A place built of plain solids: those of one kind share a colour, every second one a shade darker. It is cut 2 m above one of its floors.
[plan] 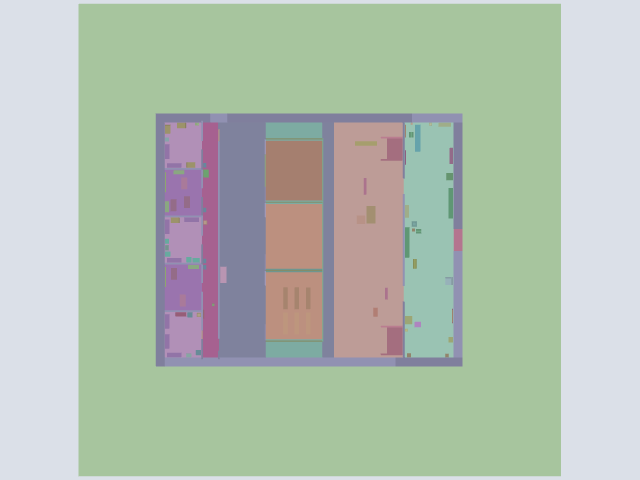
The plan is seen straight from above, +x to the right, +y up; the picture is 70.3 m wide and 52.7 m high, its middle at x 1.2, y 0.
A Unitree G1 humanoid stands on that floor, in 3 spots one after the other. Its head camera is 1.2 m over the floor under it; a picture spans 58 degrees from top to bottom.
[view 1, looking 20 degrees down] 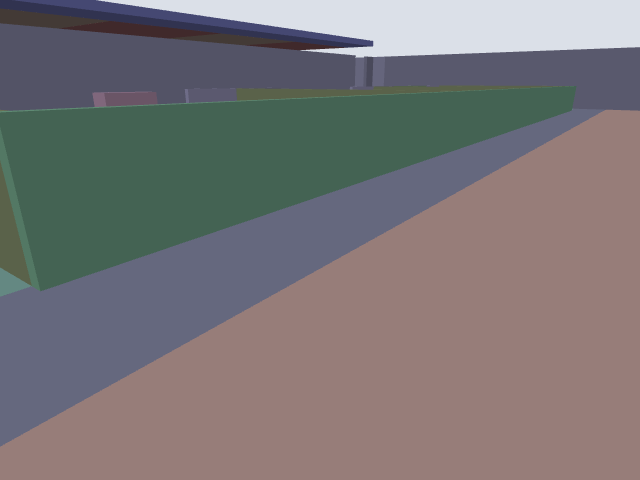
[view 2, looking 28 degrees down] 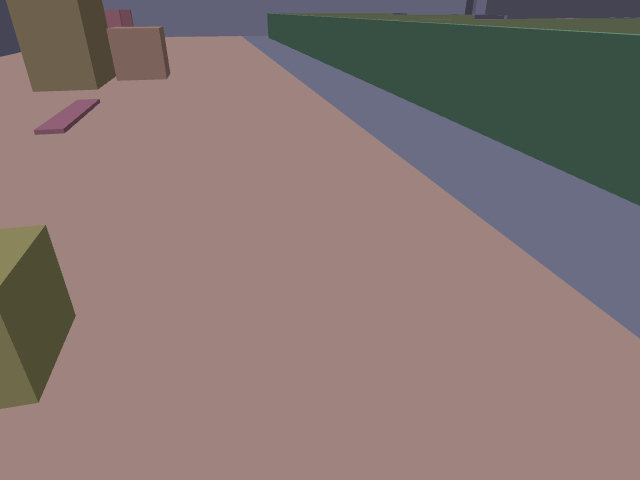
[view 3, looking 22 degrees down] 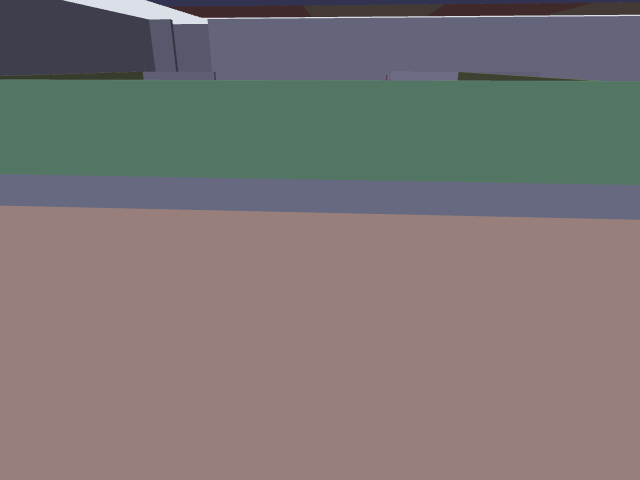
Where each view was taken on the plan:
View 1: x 4.34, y -12.08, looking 126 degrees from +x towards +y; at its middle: floor_walkway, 3.51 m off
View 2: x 4.34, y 12.08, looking -103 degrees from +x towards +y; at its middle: floor_yard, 2.56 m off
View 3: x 6.34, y -5.89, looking -176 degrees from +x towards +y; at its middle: floor_yard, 3.20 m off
